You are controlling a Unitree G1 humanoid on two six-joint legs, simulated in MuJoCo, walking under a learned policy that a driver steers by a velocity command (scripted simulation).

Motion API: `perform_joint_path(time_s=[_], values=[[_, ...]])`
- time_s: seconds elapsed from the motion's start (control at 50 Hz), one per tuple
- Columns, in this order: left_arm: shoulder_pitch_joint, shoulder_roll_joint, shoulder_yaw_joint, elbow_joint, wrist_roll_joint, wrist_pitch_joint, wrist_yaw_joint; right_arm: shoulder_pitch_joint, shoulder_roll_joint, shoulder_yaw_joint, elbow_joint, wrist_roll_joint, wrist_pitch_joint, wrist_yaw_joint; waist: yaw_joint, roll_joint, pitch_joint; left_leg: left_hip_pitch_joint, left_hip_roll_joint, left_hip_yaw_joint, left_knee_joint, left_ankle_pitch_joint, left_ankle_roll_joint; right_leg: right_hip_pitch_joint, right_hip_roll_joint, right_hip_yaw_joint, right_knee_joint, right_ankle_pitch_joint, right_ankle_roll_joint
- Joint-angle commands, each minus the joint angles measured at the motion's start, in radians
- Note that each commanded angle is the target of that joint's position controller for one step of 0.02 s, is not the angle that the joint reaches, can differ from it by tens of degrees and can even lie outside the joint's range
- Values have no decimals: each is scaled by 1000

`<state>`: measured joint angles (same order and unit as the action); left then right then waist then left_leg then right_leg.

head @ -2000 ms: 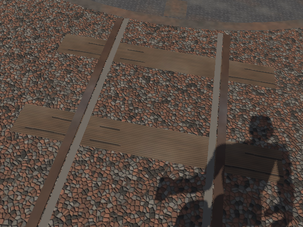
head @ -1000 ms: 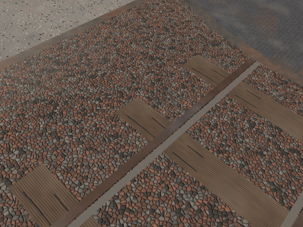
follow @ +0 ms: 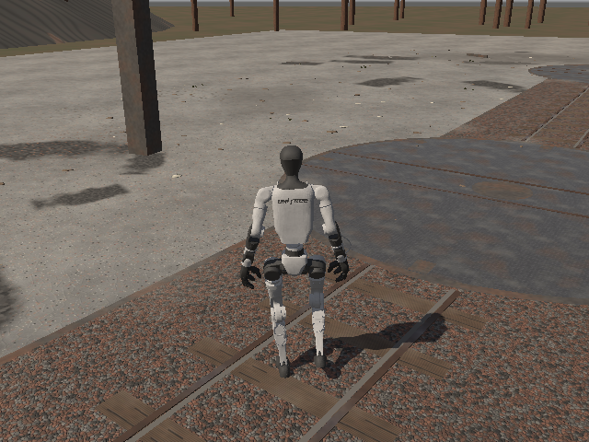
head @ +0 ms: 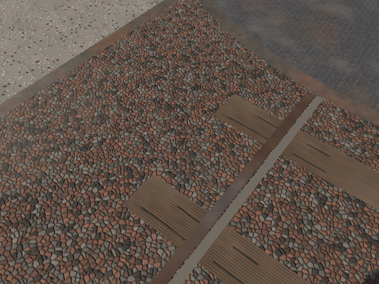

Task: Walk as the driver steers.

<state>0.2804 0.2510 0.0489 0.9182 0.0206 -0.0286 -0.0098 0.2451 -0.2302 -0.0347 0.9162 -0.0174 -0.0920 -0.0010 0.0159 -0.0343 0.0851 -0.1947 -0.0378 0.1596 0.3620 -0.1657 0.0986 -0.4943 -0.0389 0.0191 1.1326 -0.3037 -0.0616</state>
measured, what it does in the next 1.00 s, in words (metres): walks ahead, turning right: right foot, then left foot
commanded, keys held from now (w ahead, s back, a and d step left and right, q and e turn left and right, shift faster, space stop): e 1.00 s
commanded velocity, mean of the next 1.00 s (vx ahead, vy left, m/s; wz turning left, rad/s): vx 0.07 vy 0.00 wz -0.55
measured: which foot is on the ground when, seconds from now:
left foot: down 0.00-0.30, up 0.32-0.76, down 0.78-1.00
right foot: up 0.00-0.28, down 0.30-0.78, up 0.80-1.00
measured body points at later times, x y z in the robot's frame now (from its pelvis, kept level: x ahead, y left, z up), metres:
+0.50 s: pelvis +0.11 -0.02 -0.01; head +0.15 -0.05 +0.44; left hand +0.28 +0.22 -0.13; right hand +0.17 -0.30 -0.14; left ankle +0.14 +0.13 -0.67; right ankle +0.17 -0.09 -0.74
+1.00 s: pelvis +0.13 +0.03 +0.00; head +0.17 +0.04 +0.45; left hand +0.38 +0.21 -0.13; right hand +0.08 -0.26 -0.09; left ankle +0.17 +0.12 -0.74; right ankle +0.05 -0.06 -0.66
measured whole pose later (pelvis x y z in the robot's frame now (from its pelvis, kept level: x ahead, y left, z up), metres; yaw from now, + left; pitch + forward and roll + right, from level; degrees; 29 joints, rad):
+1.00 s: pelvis +0.13 +0.03 +0.00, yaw -34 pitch +1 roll -1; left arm 0.21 0.32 0.10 0.79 0.02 0.07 -0.04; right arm 0.22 -0.24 -0.04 0.73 -0.03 0.01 -0.05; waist 0.00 -0.06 0.04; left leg -0.19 0.01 0.07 0.41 -0.24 0.04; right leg -0.50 0.08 0.07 1.09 -0.40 0.05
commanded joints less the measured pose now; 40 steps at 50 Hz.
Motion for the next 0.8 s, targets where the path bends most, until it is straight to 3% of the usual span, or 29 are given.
perform_joint_path(time_s=[0.02,0.1,0.18,0.26,0.28,0.3,0.32,0.34,0.36,0.38,0.4,0.42,0.44,0.48,0.56,0.62,0.7,0.76,0.78,0.8], values=[[112,20,12,-18,5,27,-8,17,-95,-16,-42,6,-21,-11,43,124,-73,19,276,-76,-122,715,69,-8,-18,-16,-21,84,21],[-29,-4,-2,-76,8,29,-22,24,-92,-11,-39,9,2,-28,15,141,-58,25,239,32,-93,692,57,3,-10,-82,-279,232,29],[-93,5,-5,-114,18,32,-28,72,-121,-23,-26,8,23,-37,-20,130,-82,122,284,45,-8,699,64,37,15,-124,-418,224,6],[-45,38,12,-129,25,25,-22,62,-147,-41,-34,8,54,-47,-2,122,-105,164,317,38,210,743,50,112,59,-135,-521,59,-53],[24,45,19,-116,27,13,-16,54,-154,-46,-38,8,64,-46,40,74,-142,139,294,58,362,689,19,205,73,-125,-621,147,-77],[99,134,44,-113,30,-2,-2,83,-160,-49,-58,6,68,-42,75,-57,-216,5,227,75,615,401,-44,375,-51,64,-686,519,-131],[81,268,82,-127,11,12,10,117,-64,-29,-117,14,79,-31,17,-256,-279,-329,-8,57,938,-507,-102,567,-341,463,-686,982,-350],[122,240,83,-127,-35,26,8,75,-87,-28,-112,-15,97,-30,60,-83,-351,-344,24,-167,991,-519,-109,536,-351,507,-739,805,-388],[53,201,74,-138,-25,39,15,27,-88,-30,-125,-2,101,-29,40,-40,-234,-387,48,-183,993,-440,-113,435,-317,437,-779,596,-366],[-15,145,58,-146,-17,51,21,-15,-92,-32,-130,0,97,-31,16,11,-126,-400,72,-188,915,-354,-115,332,-255,371,-826,449,-307],[-61,114,49,-156,-20,56,26,-33,-106,-37,-137,-9,97,-35,-5,4,-88,-386,86,-190,842,-294,-118,282,-197,323,-846,378,-255],[-90,94,44,-165,-17,57,28,-7,-106,-38,-130,-21,105,-35,-24,-18,-98,-341,81,-184,805,-259,-123,249,-153,280,-847,378,-230],[-91,98,44,-167,-10,53,24,12,-93,-37,-124,-24,116,-33,-29,-18,-123,-312,65,-178,790,-244,-127,241,-134,259,-839,412,-219],[-72,130,54,-164,-5,43,15,21,-71,-32,-130,-13,128,-32,-30,-12,-158,-295,54,-180,721,-242,-135,254,-115,254,-829,427,-205],[-49,160,67,-169,0,52,12,-42,-83,-32,-162,-7,139,-36,3,-69,-157,-307,46,-196,590,-233,-146,262,-99,328,-868,123,-185],[-47,169,73,-176,5,62,8,-75,-90,-32,-183,-1,135,-38,19,-84,-144,-287,31,-205,507,-234,-141,253,-95,388,-882,0,-173],[-67,172,78,-186,10,68,0,-50,-93,-28,-192,13,118,-44,15,-101,-151,-183,-7,-202,372,-262,-113,236,-89,449,-865,45,-153],[-113,164,79,-193,-7,77,-2,69,-93,-28,-171,20,101,-53,-48,-103,-146,18,-37,-188,74,-179,-68,156,-43,465,-836,36,-81],[-114,135,71,-202,-17,75,2,95,-136,-38,-168,10,93,-62,-53,-39,-132,101,46,-261,-77,-182,-47,77,21,417,-778,-76,-20],[-87,69,57,-225,-34,71,6,71,-249,-61,-196,-9,93,-68,-27,194,-141,166,321,-559,-185,-328,36,-72,158,242,-540,-214,44]])
Velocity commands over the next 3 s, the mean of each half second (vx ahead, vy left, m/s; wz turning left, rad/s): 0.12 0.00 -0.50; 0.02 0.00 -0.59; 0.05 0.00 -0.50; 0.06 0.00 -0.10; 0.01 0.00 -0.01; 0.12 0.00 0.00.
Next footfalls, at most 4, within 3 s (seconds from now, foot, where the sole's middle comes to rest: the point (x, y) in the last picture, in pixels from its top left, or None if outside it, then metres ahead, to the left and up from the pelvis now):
0.30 right None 0.21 -0.10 -0.78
0.78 left None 0.21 0.10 -0.78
1.24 right None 0.08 -0.08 -0.78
1.72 left None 0.27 -0.01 -0.78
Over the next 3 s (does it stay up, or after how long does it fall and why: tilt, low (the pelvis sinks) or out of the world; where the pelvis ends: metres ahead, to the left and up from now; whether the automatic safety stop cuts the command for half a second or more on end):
stays up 0.17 -0.05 -0.01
